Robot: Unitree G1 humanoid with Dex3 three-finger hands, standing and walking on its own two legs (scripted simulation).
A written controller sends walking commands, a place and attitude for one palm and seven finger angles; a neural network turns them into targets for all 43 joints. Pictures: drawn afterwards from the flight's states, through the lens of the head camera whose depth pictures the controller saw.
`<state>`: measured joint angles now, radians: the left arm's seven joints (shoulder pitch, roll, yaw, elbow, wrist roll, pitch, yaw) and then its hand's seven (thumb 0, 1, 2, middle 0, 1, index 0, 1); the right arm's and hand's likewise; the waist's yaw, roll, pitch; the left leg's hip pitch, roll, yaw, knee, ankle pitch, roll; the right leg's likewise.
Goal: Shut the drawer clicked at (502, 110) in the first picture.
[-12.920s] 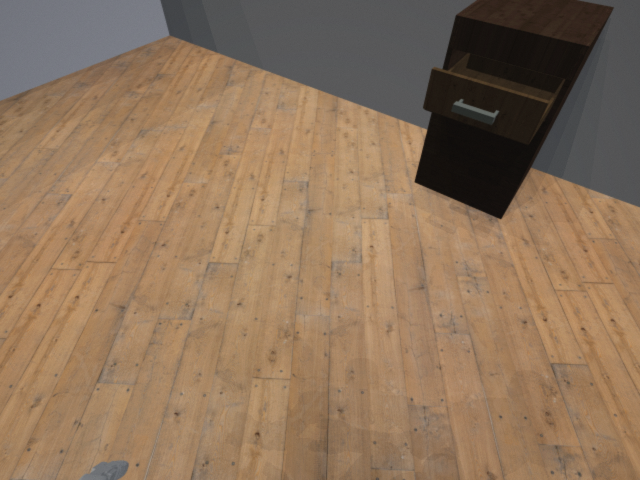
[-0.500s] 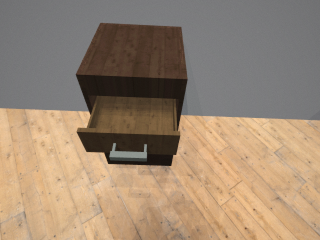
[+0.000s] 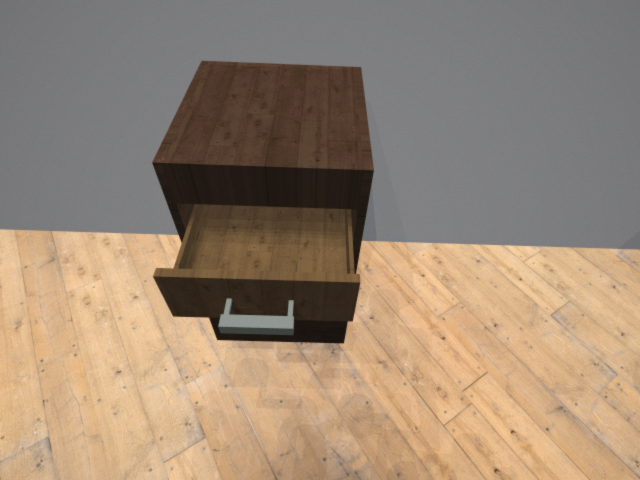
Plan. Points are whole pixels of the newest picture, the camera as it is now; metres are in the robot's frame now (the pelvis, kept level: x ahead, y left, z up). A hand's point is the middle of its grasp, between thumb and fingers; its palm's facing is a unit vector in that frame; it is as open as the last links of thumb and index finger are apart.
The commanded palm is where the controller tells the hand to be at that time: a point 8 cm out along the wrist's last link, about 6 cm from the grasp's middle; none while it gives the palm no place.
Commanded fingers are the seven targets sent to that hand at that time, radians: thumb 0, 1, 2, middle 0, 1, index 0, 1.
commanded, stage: look again from close up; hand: left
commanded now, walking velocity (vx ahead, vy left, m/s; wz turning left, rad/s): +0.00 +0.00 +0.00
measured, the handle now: (258, 314) +0.44 +0.15 -0.20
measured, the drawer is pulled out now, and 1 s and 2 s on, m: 0.19 0.19 0.19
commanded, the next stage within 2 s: raise the hand and make a fist in 0.12 s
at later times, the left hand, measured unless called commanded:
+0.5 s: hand (230, 421) +0.19 +0.12 -0.03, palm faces +0.09 -1.00 +0.02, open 6.6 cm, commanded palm +0.12 +0.19 -0.08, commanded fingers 0.00 0.90 0.90 -0.50 -0.62 -0.50 -0.62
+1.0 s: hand (242, 426) +0.21 +0.12 -0.09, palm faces +0.01 -1.00 -0.01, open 4.1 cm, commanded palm +0.17 +0.18 -0.09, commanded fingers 0.00 0.90 0.90 -1.00 -1.17 -1.00 -1.17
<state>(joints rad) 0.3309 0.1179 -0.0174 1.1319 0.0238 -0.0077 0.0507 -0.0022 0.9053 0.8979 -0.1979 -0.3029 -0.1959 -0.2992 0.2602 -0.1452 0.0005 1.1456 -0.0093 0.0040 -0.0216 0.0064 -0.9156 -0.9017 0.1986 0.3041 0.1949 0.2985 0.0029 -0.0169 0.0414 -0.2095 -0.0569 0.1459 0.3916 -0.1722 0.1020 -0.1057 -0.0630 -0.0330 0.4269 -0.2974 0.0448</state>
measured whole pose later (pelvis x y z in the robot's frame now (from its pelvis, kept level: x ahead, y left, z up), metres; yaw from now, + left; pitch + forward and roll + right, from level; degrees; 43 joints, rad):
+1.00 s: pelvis -0.02 -0.07 -0.12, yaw +4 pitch +18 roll -2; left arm 0.26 0.21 0.13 0.12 -0.27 -0.40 -0.30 0.01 0.90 0.90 -0.81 -0.96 -0.81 -0.96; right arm 0.19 -0.20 0.03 0.59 0.02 -0.15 -0.04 0.01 -0.90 -0.90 0.20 0.31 0.20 0.30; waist 0.01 0.04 -0.15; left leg -1.11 0.04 0.00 1.29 -0.50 0.01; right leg -0.99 0.04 -0.16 1.28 -0.61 -0.10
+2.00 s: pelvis -0.02 -0.02 -0.12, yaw +3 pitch +20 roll -3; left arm 0.25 0.13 -0.10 0.08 -0.08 -0.49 0.03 0.01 0.90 0.90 -1.40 -1.60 -1.40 -1.60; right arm 0.22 -0.24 0.01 0.48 -0.01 0.01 0.02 0.01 -0.90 -0.90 0.20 0.30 0.20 0.30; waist -0.02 0.03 -0.19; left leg -1.14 0.02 0.05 1.30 -0.52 0.08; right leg -1.03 0.02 -0.11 1.28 -0.61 -0.04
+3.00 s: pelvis -0.03 -0.04 -0.18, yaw +2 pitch +28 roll -3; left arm -0.11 0.17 0.04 0.44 -0.13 -0.58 -0.05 0.01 0.90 0.90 -1.40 -1.60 -1.40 -1.60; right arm 0.17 -0.25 0.00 0.57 -0.01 0.03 0.03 0.01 -0.90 -0.90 0.20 0.30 0.20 0.30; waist -0.04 0.03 -0.22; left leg -1.42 0.04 0.04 1.51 -0.57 0.06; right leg -1.31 0.03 -0.13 1.50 -0.68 -0.07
